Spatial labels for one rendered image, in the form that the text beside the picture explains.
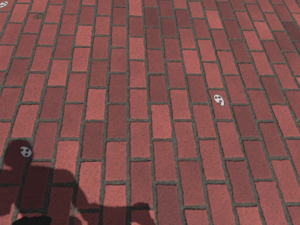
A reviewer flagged robot left hand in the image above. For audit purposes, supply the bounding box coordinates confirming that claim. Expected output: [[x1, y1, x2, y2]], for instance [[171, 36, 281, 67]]
[[12, 216, 52, 225]]

